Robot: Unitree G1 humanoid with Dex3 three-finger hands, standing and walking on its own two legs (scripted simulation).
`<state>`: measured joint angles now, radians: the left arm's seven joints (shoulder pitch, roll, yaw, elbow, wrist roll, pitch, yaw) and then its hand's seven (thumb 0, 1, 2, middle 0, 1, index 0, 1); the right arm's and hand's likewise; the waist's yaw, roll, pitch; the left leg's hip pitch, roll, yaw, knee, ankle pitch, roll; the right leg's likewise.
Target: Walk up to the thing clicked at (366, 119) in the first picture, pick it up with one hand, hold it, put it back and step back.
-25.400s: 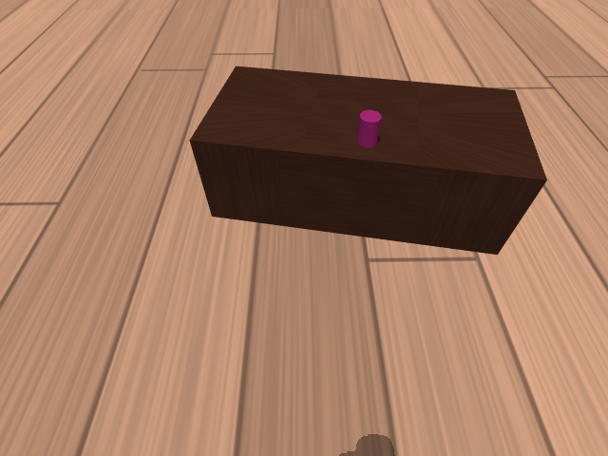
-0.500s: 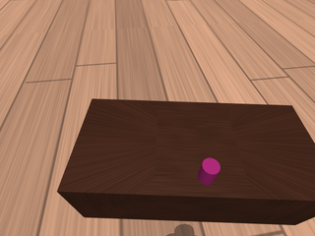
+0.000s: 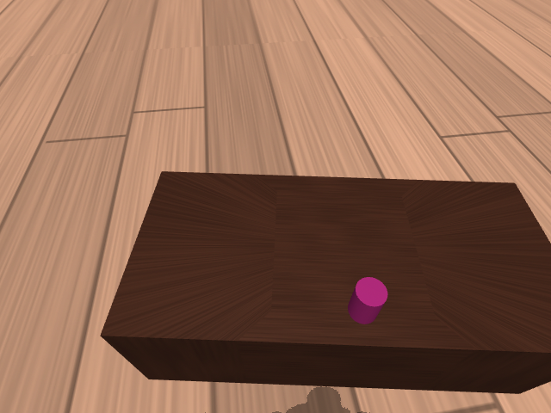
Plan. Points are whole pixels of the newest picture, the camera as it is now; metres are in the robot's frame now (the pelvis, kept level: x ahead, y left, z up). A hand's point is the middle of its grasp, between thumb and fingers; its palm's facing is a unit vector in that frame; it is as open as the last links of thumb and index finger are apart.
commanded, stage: stand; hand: right
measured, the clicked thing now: (366, 301) +0.42 -0.20 -0.31
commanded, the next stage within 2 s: none
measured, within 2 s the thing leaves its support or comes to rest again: neither
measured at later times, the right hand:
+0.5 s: hand out of the picture +0.06 -0.25 -0.16, palm faces -0.04 +0.93 -0.36, open 7.4 cm
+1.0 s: hand out of the picture +0.06 -0.26 -0.16, palm faces -0.03 +0.94 -0.35, open 7.4 cm
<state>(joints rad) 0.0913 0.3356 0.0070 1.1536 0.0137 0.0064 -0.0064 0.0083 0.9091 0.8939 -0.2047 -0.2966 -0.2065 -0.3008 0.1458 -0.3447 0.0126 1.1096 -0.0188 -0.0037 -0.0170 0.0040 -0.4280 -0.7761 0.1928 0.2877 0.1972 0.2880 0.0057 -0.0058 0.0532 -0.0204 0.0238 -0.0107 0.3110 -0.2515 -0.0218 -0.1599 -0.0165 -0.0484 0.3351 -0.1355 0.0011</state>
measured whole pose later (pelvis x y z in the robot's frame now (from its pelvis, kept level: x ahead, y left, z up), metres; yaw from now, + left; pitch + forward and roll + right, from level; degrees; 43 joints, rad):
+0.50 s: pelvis +0.00 +0.00 +0.00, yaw +0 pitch -2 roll +0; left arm 0.10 0.34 0.01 1.15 0.01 0.00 -0.01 0.01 0.91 0.89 -0.20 -0.30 -0.21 -0.30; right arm 0.15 -0.35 0.01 1.11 -0.02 0.00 -0.01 0.01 -0.90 -0.90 0.20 0.30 0.20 0.30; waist 0.00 0.00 0.05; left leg -0.02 0.03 -0.01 0.31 -0.25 -0.02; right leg -0.16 -0.01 -0.05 0.34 -0.14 0.00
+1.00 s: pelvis +0.00 +0.00 +0.00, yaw +0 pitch -3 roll +0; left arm 0.10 0.34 0.01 1.14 0.01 0.00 -0.01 0.01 0.91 0.89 -0.20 -0.30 -0.21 -0.30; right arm 0.15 -0.34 0.00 1.11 -0.02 0.00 -0.01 0.01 -0.90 -0.90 0.20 0.30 0.20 0.30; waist 0.00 0.00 0.05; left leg -0.01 0.03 -0.01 0.30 -0.25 -0.03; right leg -0.16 -0.01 -0.05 0.33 -0.13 0.00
